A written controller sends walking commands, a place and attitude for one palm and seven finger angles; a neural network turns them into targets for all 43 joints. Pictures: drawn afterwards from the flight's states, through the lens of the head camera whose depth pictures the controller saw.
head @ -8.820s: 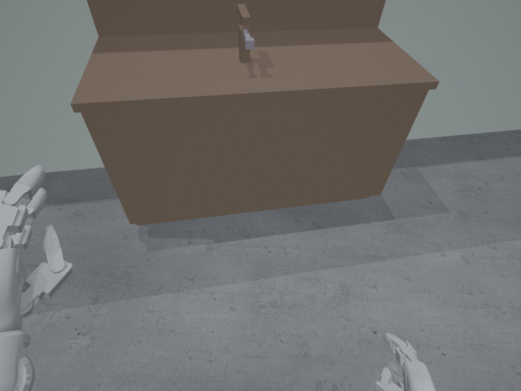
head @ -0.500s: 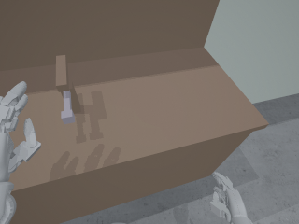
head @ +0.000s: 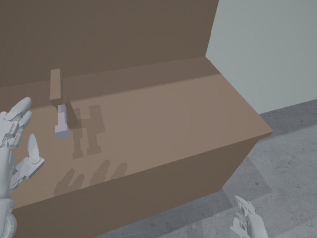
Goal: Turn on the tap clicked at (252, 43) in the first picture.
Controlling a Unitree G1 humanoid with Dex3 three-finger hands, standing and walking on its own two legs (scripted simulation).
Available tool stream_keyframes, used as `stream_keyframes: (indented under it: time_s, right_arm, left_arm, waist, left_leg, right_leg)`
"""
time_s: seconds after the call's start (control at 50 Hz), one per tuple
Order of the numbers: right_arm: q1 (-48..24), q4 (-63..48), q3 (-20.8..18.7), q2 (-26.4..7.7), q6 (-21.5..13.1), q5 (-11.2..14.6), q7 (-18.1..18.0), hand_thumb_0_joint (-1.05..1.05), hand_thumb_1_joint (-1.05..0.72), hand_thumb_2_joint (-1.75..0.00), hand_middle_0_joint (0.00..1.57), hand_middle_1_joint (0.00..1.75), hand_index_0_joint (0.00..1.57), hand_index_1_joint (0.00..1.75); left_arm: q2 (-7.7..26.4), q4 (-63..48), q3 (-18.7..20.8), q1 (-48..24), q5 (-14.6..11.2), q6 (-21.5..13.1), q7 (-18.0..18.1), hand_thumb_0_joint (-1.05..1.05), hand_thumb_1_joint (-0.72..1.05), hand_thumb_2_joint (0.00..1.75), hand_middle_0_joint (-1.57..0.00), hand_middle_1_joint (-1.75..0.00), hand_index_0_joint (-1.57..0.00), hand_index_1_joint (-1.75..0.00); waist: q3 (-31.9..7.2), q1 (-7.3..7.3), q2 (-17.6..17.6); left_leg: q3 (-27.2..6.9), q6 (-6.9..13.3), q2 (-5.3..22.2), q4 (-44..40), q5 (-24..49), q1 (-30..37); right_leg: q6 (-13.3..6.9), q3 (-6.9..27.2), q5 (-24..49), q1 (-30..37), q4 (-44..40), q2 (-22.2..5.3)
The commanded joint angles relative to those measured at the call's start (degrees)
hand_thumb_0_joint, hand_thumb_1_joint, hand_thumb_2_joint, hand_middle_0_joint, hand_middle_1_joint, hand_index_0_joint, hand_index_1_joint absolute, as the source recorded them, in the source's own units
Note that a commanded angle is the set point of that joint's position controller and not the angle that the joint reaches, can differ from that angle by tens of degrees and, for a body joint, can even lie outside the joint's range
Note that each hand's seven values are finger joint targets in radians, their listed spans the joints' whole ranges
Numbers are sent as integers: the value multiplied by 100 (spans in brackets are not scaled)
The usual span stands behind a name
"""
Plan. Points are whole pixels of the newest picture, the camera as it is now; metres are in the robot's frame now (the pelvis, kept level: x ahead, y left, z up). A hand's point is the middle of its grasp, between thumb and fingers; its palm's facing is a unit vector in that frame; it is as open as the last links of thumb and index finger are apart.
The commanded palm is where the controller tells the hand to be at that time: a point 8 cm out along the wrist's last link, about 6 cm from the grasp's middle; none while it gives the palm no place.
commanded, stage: shuffle to correct the standing spot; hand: left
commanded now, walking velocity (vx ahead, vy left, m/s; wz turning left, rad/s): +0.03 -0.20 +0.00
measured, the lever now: (62, 131) +0.35 +0.29 +0.05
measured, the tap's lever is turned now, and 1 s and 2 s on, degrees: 0 0 0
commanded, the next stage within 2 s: come to a stop and stand still in 0.16 s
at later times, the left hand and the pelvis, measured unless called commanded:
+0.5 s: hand (65, 153) +0.23 +0.20 +0.15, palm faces +0.30 -0.87 -0.38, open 7.4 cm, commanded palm +0.18 +0.25 +0.17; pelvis +0.02 -0.03 +0.00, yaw +0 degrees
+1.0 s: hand (48, 155) +0.24 +0.24 +0.13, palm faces +0.23 -0.88 -0.42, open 7.4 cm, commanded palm +0.18 +0.29 +0.17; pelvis +0.01 +0.01 +0.00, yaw -1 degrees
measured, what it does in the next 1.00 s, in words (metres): stands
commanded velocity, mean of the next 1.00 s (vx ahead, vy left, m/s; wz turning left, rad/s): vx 0.00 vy -0.03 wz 0.00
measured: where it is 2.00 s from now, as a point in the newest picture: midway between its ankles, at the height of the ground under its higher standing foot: outside the picture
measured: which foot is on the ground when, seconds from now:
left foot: down 0.00-1.00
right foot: down 0.00-1.00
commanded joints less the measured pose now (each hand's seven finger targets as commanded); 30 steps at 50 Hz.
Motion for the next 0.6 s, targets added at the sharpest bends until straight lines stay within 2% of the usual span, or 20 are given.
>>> stream_keyframes:
  time_s: [0.0,0.04,0.06,0.08,0.14,0.16,0.18,0.22,0.24,0.26,0.28,0.3,0.34,0.36,0.38,0.42,0.46,0.48,0.56,0.58]
  right_arm:
    - [-670,-1009,-254,-651,-359,-21,-44,0,-90,-90,20,30,20,30]
    - [-629,-1030,-255,-610,-360,-12,-20,0,-90,-90,20,30,20,30]
    - [-731,-1026,-236,-596,-363,-4,-10,0,-90,-90,20,30,20,30]
    - [-673,-1012,-230,-595,-339,-39,0,0,-90,-90,20,30,20,30]
    - [-622,-1059,-268,-579,-312,-4,35,0,-90,-90,20,30,20,30]
    - [-731,-1060,-237,-556,-303,8,45,0,-90,-90,20,30,20,30]
    - [-669,-1044,-227,-545,-275,-27,46,0,-90,-90,20,30,20,30]
    - [-624,-1076,-272,-546,-236,6,47,0,-90,-90,20,30,20,30]
    - [-610,-1078,-275,-534,-212,15,53,0,-90,-90,20,30,20,30]
    - [-698,-1073,-251,-544,-204,28,49,0,-90,-90,20,30,20,30]
    - [-658,-1033,-247,-555,-186,-12,43,0,-90,-90,20,30,20,30]
    - [-636,-1036,-278,-590,-191,5,34,0,-90,-90,20,30,20,30]
    - [-633,-1023,-273,-616,-183,13,19,0,-90,-90,20,30,20,30]
    - [-746,-1015,-250,-628,-188,30,3,0,-90,-90,20,30,20,30]
    - [-674,-972,-240,-646,-170,-9,-6,0,-90,-90,20,30,20,30]
    - [-667,-1015,-285,-659,-168,38,-39,0,-90,-90,20,30,20,30]
    - [-776,-1017,-262,-664,-162,61,-74,0,-90,-90,20,30,20,30]
    - [-677,-977,-265,-684,-136,23,-78,0,-90,-90,20,30,20,30]
    - [-760,-1004,-301,-710,-153,78,-99,0,-90,-90,20,30,20,30]
    - [-661,-956,-302,-731,-131,32,-96,0,-90,-90,20,30,20,30]
  left_arm:
    - [891,-1303,565,-709,-27,-370,121,0,90,90,-20,-30,-20,-30]
    - [882,-1256,580,-655,-39,-331,123,0,90,90,-20,-30,-20,-30]
    - [1007,-1303,698,-627,-33,-294,144,0,90,90,-20,-30,-20,-30]
    - [778,-1308,477,-683,-51,-305,108,0,90,90,-20,-30,-20,-30]
    - [830,-1328,549,-672,-75,-255,110,0,90,90,-20,-30,-20,-30]
    - [972,-1362,666,-620,-73,-211,136,0,90,90,-20,-30,-20,-30]
    - [789,-1342,510,-613,-98,-213,108,0,90,90,-20,-30,-20,-30]
    - [864,-1382,599,-580,-133,-179,107,0,90,90,-20,-30,-20,-30]
    - [901,-1378,657,-525,-155,-153,108,0,90,90,-20,-30,-20,-30]
    - [1034,-1432,766,-459,-146,-116,132,0,90,90,-20,-30,-20,-30]
    - [816,-1401,581,-380,-156,-131,103,0,90,90,-20,-30,-20,-30]
    - [888,-1463,642,-364,-155,-129,105,0,90,90,-20,-30,-20,-30]
    - [897,-1451,653,-243,-167,-116,99,0,90,90,-20,-30,-20,-30]
    - [1037,-1452,771,-151,-143,-92,128,0,90,90,-20,-30,-20,-30]
    - [875,-1420,616,-146,-163,-127,99,0,90,90,-20,-30,-20,-30]
    - [974,-1476,715,-109,-169,-125,110,0,90,90,-20,-30,-20,-30]
    - [1149,-1501,870,-74,-157,-90,164,0,90,90,-20,-30,-20,-30]
    - [913,-1408,659,-101,-179,-119,134,0,90,90,-20,-30,-20,-30]
    - [1057,-1360,772,-139,-150,-84,186,0,90,90,-20,-30,-20,-30]
    - [913,-1306,646,-155,-152,-126,158,0,90,90,-20,-30,-20,-30]
  waist:
    - [-589,10,570]
    - [-624,17,418]
    - [-683,43,422]
    - [-630,6,440]
    - [-645,-4,551]
    - [-683,15,563]
    - [-664,-2,399]
    - [-729,-21,416]
    - [-767,-19,296]
    - [-839,-8,303]
    - [-851,-16,361]
    - [-878,-22,469]
    - [-855,-23,357]
    - [-822,-1,378]
    - [-808,-7,226]
    - [-833,-8,201]
    - [-849,23,150]
    - [-848,2,30]
    - [-814,19,99]
    - [-849,10,-2]
  left_leg:
    - [-666,74,590,-941,-1200,513]
    - [-651,71,609,-867,-1138,530]
    - [-648,57,609,-873,-1084,638]
    - [-603,74,620,-792,-1135,560]
    - [-582,63,648,-668,-1021,538]
    - [-586,55,645,-696,-1005,631]
    - [-559,77,645,-583,-1039,558]
    - [-459,66,637,-375,-776,577]
    - [-428,60,619,-254,-590,616]
    - [-393,57,585,-227,-329,688]
    - [-337,73,525,-85,-217,624]
    - [-328,66,476,-19,13,617]
    - [-331,53,398,52,273,593]
    - [-333,65,391,7,432,661]
    - [-363,77,367,32,478,597]
    - [-352,79,352,36,517,670]
    - [-366,76,361,-38,668,811]
    - [-382,89,356,-28,644,759]
    - [-392,85,382,-149,542,895]
    - [-431,112,384,-172,506,820]
  right_leg:
    - [-264,20,-308,-428,-306,-154]
    - [-266,16,-248,-408,-306,-140]
    - [-278,23,-278,-425,-301,-139]
    - [-273,-3,-208,-452,-329,-110]
    - [-296,41,-151,-460,-287,-126]
    - [-314,46,-191,-485,-272,-130]
    - [-304,28,-128,-493,-309,-99]
    - [-333,101,48,-469,-289,-167]
    - [-347,141,189,-463,-278,-185]
    - [-360,146,343,-392,-242,-232]
    - [-368,190,537,-346,-301,-257]
    - [-396,298,781,-255,-291,-319]
    - [-400,363,1067,-173,-329,-404]
    - [-395,349,1162,-175,-322,-435]
    - [-376,310,1247,-136,-358,-420]
    - [-365,390,1366,-86,-358,-475]
    - [-345,374,1402,-106,-331,-497]
    - [-324,307,1349,-74,-350,-462]
    - [-321,312,1103,-153,-336,-487]
    - [-300,226,1063,-81,-340,-431]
